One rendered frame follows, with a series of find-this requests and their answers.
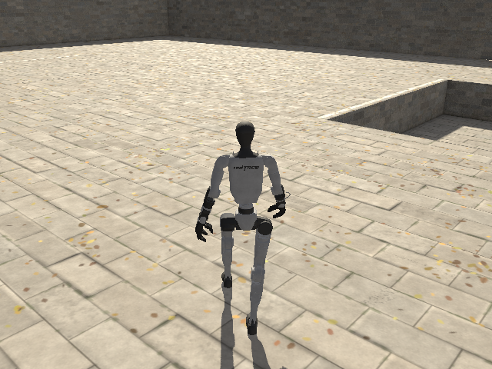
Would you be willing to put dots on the right robot hand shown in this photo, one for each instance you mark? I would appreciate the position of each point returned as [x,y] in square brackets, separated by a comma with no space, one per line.
[274,207]

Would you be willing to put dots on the robot right foot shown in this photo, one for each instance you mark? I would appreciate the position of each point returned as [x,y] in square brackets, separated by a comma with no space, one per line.
[252,328]

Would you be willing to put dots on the robot left upper arm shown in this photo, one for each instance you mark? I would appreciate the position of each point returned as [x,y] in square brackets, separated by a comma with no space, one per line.
[217,175]

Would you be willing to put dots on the left robot hand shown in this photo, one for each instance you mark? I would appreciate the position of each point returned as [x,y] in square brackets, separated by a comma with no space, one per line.
[199,230]

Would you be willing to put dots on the right robot forearm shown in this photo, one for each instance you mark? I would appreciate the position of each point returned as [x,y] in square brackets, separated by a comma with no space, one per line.
[280,199]

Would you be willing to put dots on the robot right upper arm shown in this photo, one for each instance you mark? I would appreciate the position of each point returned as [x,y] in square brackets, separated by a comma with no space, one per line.
[273,173]

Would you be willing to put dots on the robot left thigh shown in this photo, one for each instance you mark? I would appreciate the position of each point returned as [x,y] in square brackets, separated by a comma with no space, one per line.
[227,224]

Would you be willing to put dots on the left robot forearm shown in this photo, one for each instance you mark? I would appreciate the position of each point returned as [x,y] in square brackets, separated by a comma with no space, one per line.
[206,208]

